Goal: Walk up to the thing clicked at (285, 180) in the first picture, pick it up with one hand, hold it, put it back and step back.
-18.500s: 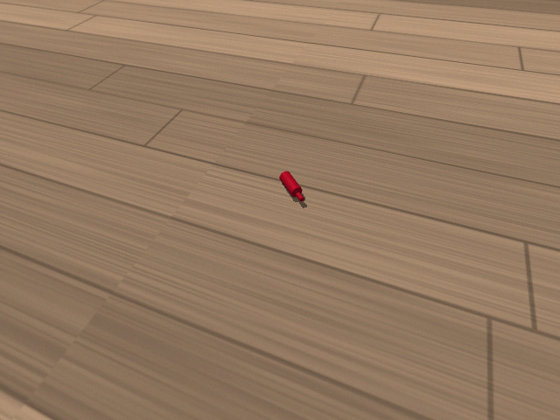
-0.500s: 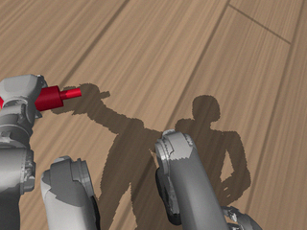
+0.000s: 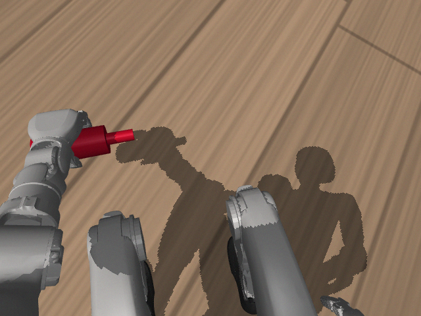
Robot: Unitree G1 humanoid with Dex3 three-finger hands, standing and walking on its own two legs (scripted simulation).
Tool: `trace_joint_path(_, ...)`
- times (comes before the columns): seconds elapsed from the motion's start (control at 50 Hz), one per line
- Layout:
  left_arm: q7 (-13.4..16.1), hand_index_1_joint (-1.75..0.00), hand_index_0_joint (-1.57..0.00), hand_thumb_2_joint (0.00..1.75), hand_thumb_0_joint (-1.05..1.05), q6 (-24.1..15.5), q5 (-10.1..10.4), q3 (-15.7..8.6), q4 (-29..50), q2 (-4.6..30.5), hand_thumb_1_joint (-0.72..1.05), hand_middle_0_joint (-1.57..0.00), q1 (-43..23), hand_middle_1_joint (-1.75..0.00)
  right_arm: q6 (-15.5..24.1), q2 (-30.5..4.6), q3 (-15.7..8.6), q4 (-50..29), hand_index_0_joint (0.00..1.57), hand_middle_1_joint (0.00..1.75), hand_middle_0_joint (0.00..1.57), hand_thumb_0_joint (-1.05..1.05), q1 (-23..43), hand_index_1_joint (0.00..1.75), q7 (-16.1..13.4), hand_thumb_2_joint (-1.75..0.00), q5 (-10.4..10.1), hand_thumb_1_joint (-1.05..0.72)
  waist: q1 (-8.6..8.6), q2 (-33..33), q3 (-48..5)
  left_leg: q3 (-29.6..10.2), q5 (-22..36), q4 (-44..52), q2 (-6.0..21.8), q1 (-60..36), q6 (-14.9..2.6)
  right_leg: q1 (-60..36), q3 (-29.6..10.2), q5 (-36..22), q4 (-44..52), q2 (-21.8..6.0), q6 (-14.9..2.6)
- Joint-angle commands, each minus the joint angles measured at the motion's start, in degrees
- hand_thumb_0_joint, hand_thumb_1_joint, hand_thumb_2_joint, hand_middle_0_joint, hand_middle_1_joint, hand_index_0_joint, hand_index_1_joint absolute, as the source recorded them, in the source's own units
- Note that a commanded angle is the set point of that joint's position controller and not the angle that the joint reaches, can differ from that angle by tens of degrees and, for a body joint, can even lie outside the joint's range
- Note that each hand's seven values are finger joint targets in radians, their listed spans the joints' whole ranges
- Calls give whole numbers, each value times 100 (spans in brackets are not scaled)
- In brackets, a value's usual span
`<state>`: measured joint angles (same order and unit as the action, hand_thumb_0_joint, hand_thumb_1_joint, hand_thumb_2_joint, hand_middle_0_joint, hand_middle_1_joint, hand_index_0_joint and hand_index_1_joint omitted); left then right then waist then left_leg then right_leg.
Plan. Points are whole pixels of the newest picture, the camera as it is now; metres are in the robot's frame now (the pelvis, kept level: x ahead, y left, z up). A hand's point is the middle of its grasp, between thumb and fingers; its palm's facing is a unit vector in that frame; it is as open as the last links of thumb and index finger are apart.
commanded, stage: lift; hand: left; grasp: from above
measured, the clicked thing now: (87, 142) +0.49 +0.20 -0.15
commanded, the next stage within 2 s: hold in 1.34 s
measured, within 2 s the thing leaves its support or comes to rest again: neither
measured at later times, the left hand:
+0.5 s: hand out of the picture +0.40 +0.25 +0.05, palm faces -0.43 -0.08 -0.90, open 9.2 cm
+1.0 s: hand out of the picture +0.36 +0.24 +0.22, palm faces -0.46 -0.10 -0.88, open 9.2 cm
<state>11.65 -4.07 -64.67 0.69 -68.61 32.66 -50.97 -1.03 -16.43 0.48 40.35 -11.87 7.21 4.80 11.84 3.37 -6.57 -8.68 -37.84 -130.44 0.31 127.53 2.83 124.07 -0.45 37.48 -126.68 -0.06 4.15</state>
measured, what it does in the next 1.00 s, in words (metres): rises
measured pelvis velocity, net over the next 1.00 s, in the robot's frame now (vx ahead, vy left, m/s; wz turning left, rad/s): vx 0.04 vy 0.00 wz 0.07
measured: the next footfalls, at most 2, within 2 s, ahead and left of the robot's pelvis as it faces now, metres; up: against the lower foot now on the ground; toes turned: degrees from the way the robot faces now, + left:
none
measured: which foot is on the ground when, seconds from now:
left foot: down 0.00-1.00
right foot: down 0.00-1.00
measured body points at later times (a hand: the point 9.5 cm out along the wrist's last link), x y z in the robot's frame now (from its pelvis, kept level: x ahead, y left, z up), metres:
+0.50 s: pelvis +0.00 +0.00 +0.14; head +0.16 +0.03 +0.56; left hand +0.42 +0.25 +0.10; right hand +0.13 -0.26 +0.01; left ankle +0.08 +0.14 -0.33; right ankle +0.10 -0.14 -0.33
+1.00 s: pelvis +0.04 +0.00 +0.30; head +0.12 +0.01 +0.75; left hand +0.38 +0.24 +0.27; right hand +0.15 -0.26 +0.18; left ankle +0.08 +0.14 -0.33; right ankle +0.10 -0.14 -0.33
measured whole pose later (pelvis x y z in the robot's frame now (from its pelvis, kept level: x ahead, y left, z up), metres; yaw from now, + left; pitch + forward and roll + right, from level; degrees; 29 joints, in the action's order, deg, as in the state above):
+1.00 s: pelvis +0.04 +0.00 +0.30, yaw +4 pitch +16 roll -2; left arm 6.2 2.6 -56.9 10.6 -45.0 22.5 -20.4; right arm -1.3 -13.8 -1.9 41.2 -13.0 -3.5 -1.9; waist 4.3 2.4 -7.6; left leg -1.9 -28.0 -69.6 3.2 58.2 1.7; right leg 56.9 -0.6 27.1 -67.5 -1.6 2.7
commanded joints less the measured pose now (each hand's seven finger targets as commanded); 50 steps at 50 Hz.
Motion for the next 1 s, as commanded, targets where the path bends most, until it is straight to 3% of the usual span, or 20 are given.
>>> trace_joint_path(0.0,54,-64,-109,70,0,63,170,-126,1504,1321,76,-104,-1958,-69,-50,-1237,-493,-292,20,30,20,0,-1003,30,-187,-90,-122,-90,2,928,-4163,810,777,1741,-135,-2956,-433,-2562,647,-1011,1756,154,-615)
trace_joint_path(0.06,-76,-64,-108,70,0,104,240,-72,1893,1301,75,-104,-1750,-68,-95,-1195,-521,-382,20,30,20,0,-924,30,-268,-90,-202,-90,-122,944,-4271,793,696,2013,-136,-3212,-431,-2706,620,-893,1955,150,-622)
trace_joint_path(0.1,-168,-64,-108,71,0,144,349,-24,2029,1175,76,-104,-1407,-67,-117,-1211,-554,-450,20,30,20,0,-849,30,-323,-90,-233,-90,-178,776,-3911,739,469,2216,-131,-3286,-429,-2626,620,-659,2176,128,-633)
trace_joint_path(0.14,-234,-61,-106,67,0,143,396,-43,2545,1298,73,-102,-1479,-65,-144,-1171,-574,-549,20,30,20,0,-766,30,-387,-90,-276,-90,-234,894,-4157,707,339,2464,-132,-3547,-420,-2815,586,-509,2324,132,-644)
trace_joint_path(0.2,-310,-60,-107,66,0,231,515,58,2688,1084,74,-103,-978,-64,-164,-1108,-601,-622,20,30,20,0,-622,30,-464,-90,-342,-90,-318,813,-4087,604,235,2867,-87,-3955,-405,-2999,578,-545,2533,125,-605)
trace_joint_path(0.26,-351,-60,-107,67,0,318,546,29,3157,1178,73,-104,-916,-63,-179,-1086,-619,-636,20,30,20,0,-547,30,-572,-90,-397,-90,-353,908,-4079,579,315,3183,-65,-4399,-389,-3233,543,-649,2776,93,-596)
trace_joint_path(0.3,-378,-60,-108,68,0,367,603,110,3459,976,74,-105,-746,-62,-176,-1017,-625,-661,20,30,20,0,-495,30,-619,-90,-419,-90,-387,909,-4237,569,483,3409,-61,-4720,-377,-3494,536,-806,2947,76,-582)
trace_joint_path(0.32,-415,-60,-108,69,0,425,593,155,3272,898,74,-105,-475,-63,-179,-998,-625,-643,20,30,20,0,-479,30,-641,-90,-440,-90,-393,807,-4049,570,582,3517,-42,-4823,-371,-3558,542,-888,3039,77,-577)
trace_joint_path(0.34,-411,-59,-109,68,0,441,651,69,3668,1000,76,-106,-556,-62,-185,-988,-633,-682,20,30,20,0,-447,30,-676,-90,-462,-90,-413,848,-4097,545,548,3690,-48,-4959,-370,-3723,524,-858,3196,57,-564)
trace_joint_path(0.4,-467,-57,-109,70,0,528,706,91,3824,930,74,-108,-257,-58,-184,-923,-637,-677,20,30,20,0,-316,30,-766,-90,-494,-90,-475,810,-3926,513,485,4150,-20,-5408,-342,-4072,484,-819,3570,46,-546)
trace_joint_path(0.42,-513,-56,-110,67,0,553,695,229,3800,760,76,-108,-123,-58,-180,-883,-631,-678,20,30,20,0,-285,30,-785,-90,-510,-90,-445,802,-3860,559,500,4243,-17,-5507,-345,-4193,471,-832,3716,69,-544)
trace_joint_path(0.44,-523,-56,-110,67,0,563,725,138,3895,879,75,-108,-109,-57,-172,-873,-631,-665,20,30,20,0,-291,30,-812,-90,-519,-90,-482,712,-3863,594,606,4319,-19,-5644,-351,-4394,435,-896,3877,56,-536)
trace_joint_path(0.52,-597,-58,-109,69,0,603,837,258,4116,710,74,-108,284,-60,-140,-741,-585,-669,20,30,20,0,-249,30,-903,-90,-575,-90,-492,446,-3611,744,724,4744,-46,-6010,-382,-5168,319,-941,4573,73,-507)
trace_joint_path(0.64,-578,-58,-110,70,0,645,875,300,3858,559,73,-110,894,-58,-55,-631,-517,-628,20,30,20,0,-109,30,-1039,-90,-639,-90,-576,97,-2739,731,563,5610,-3,-6610,-372,-5965,204,-759,5459,98,-497)
trace_joint_path(0.7,-517,-61,-106,71,0,622,855,375,4033,456,70,-106,915,-61,8,-599,-521,-628,20,30,20,0,-97,30,-1079,-90,-667,-90,-616,144,-2674,739,703,5989,8,-7062,-353,-6381,155,-846,5853,107,-503)
trace_joint_path(0.72,-495,-60,-106,70,0,638,852,339,3695,439,69,-106,1208,-60,25,-608,-507,-591,20,30,20,0,-94,30,-1089,-90,-673,-90,-662,16,-2470,689,660,6161,22,-7164,-343,-6482,161,-831,5976,94,-488)
trace_joint_path(0.74,-502,-60,-105,69,0,622,872,526,3791,206,68,-104,1149,-61,46,-577,-493,-596,20,30,20,0,-98,30,-1094,-90,-680,-90,-597,84,-2358,685,704,6304,26,-7260,-331,-6557,148,-881,6082,106,-494)
trace_joint_path(0.78,-431,-60,-103,68,0,634,810,346,3626,426,66,-103,1251,-60,74,-603,-511,-547,20,30,20,0,-124,30,-1117,-90,-679,-90,-725,9,-2308,702,835,6535,25,-7562,-330,-6860,133,-968,6338,102,-498)
trace_joint_path(0.86,-310,-60,-102,70,0,631,780,526,3570,142,64,-103,1226,-59,141,-555,-504,-463,20,30,20,0,-158,30,-1127,-90,-674,-90,-714,142,-2192,705,1126,7006,28,-8148,-294,-7314,126,-1287,6762,109,-477)
trace_joint_path(0.98,-177,-61,-103,74,0,674,752,534,3336,111,64,-104,1205,-60,190,-589,-513,-351,20,30,20,0,-302,30,-1118,-90,-662,-90,-732,41,-2061,812,1762,7571,-20,-8871,-292,-8099,121,-1882,7395,121,-445)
